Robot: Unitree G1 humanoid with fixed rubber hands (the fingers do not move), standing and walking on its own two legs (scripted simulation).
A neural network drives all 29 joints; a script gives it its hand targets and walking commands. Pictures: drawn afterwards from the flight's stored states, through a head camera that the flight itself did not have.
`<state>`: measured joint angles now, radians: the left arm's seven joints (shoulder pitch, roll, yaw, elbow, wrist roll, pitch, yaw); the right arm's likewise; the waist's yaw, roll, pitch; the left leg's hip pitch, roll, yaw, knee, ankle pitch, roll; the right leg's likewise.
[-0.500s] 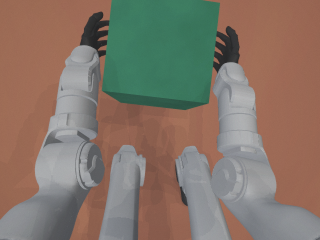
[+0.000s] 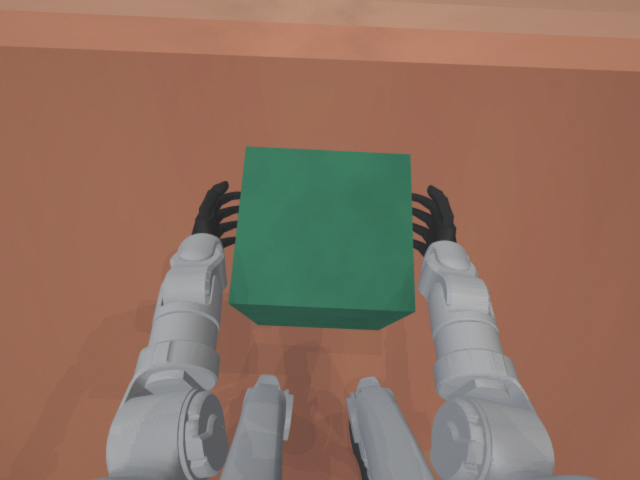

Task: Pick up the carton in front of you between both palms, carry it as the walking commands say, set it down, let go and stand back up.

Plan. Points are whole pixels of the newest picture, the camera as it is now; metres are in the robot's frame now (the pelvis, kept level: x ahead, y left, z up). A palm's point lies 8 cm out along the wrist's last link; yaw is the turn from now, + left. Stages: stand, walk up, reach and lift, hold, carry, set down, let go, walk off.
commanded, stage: reach and lift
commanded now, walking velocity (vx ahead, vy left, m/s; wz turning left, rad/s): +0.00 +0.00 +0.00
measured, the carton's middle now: (322, 252) +0.43 +0.00 -0.12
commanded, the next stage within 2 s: hold in 1.70 s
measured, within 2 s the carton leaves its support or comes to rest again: neither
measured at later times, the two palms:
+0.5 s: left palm (175, 231) +0.36 +0.15 +0.10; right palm (505, 226) +0.37 -0.15 +0.11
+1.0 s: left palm (148, 234) +0.33 +0.15 +0.17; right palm (555, 221) +0.34 -0.15 +0.17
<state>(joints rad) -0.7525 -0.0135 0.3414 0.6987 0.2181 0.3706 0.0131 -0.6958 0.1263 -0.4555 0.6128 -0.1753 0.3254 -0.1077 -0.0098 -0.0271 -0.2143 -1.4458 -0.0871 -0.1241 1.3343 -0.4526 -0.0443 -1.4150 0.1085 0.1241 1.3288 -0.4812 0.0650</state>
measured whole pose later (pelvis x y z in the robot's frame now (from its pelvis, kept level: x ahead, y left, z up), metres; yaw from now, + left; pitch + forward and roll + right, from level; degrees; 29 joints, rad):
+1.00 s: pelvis +0.04 -0.01 +0.15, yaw +1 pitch -3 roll +0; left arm -0.32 -0.16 0.28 0.41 0.30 0.64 0.00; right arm -0.34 0.17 -0.31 0.43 -0.30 0.59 -0.02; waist 0.01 -0.01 -0.01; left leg -0.21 -0.04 -0.15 0.48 -0.22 -0.03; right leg -0.19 0.05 0.15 0.49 -0.24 0.02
